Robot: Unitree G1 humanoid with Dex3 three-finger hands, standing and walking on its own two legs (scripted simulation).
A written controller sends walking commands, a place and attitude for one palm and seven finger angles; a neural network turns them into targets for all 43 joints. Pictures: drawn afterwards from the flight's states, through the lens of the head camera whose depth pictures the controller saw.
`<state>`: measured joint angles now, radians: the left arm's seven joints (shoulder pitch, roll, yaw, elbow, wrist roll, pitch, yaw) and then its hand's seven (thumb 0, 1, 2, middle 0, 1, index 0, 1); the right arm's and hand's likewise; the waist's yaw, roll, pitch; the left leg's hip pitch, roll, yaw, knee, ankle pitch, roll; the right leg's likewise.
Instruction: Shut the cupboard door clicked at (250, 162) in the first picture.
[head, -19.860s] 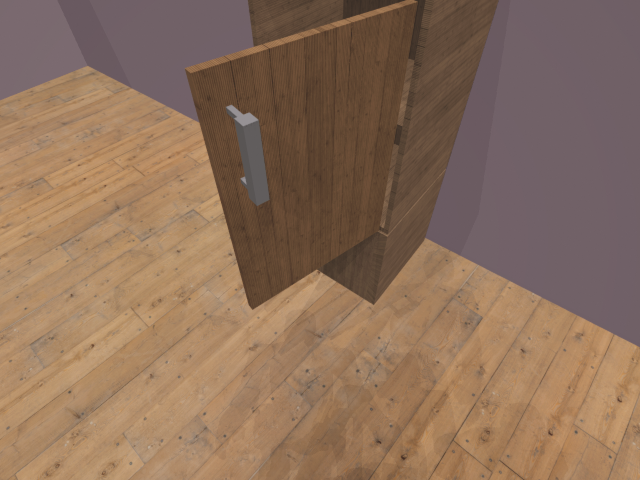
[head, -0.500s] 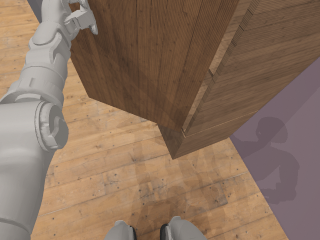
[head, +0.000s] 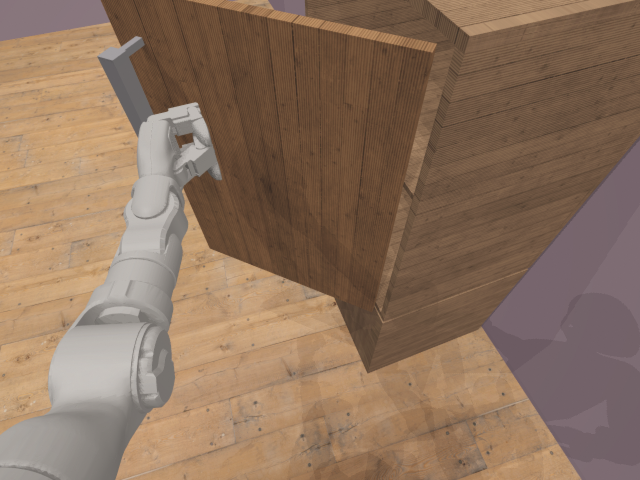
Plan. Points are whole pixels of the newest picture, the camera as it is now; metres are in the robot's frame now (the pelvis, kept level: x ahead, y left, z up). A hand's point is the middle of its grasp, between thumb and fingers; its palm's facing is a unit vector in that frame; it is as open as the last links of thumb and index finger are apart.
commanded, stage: pull the fist back off the door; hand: left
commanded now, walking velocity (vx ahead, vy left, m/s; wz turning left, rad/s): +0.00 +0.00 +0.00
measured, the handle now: (145, 96) +0.63 +0.21 +0.13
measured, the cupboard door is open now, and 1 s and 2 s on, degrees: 45 45 45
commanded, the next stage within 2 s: draw the hand back to the body in 0.26 s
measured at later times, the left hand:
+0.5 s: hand (204, 169) +0.45 +0.10 +0.15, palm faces +0.03 -1.00 +0.00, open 3.1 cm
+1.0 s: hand (88, 284) +0.30 +0.19 +0.17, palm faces +0.13 -0.98 -0.16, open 3.1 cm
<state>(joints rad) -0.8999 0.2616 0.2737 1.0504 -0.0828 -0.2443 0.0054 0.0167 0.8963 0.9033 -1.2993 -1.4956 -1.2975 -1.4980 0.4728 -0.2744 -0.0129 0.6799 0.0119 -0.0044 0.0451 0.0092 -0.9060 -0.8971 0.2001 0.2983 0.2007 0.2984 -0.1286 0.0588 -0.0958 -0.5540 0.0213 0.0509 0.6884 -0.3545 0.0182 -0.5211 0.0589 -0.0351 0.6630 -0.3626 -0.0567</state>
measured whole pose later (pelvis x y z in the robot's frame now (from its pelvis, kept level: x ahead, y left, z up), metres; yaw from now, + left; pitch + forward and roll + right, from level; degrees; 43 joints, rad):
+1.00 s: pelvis -0.02 +0.01 +0.02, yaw +1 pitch -2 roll +0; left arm -0.13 0.25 0.11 0.11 -0.13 -0.02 -0.02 0.02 0.89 0.90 -1.20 -1.38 -1.20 -1.38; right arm 0.15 -0.26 0.03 0.59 0.06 -0.03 -0.06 0.01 -0.91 -0.90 0.20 0.30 0.20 0.30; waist 0.02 0.06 -0.03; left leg -0.20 -0.02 0.04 0.48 -0.25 0.03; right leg -0.17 0.03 -0.04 0.48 -0.28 -0.04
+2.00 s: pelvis +0.00 +0.02 +0.03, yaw +2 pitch -4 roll +0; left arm 0.46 0.34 0.33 -0.37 -0.08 -0.08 0.10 0.02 0.89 0.90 -0.22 -0.30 -0.21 -0.30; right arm 0.19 -0.22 0.03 0.62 0.02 -0.04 -0.06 0.01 -0.90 -0.90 0.20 0.30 0.20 0.30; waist 0.06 0.07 0.00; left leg -0.09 -0.03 0.03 0.40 -0.24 0.04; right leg -0.05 0.02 -0.04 0.36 -0.25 -0.02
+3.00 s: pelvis -0.10 +0.05 +0.00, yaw +3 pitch +0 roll -2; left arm 0.50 0.40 0.44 -0.50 -0.02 -0.24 0.14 0.01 0.88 0.90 -0.21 -0.30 -0.21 -0.30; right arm 0.24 -0.22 -0.01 0.59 0.01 -0.02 -0.07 0.01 -0.90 -0.90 0.20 0.30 0.20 0.30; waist 0.01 0.00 0.00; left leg -0.47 -0.04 0.04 0.68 -0.30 0.06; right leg -0.39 0.03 0.00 0.61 -0.23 0.01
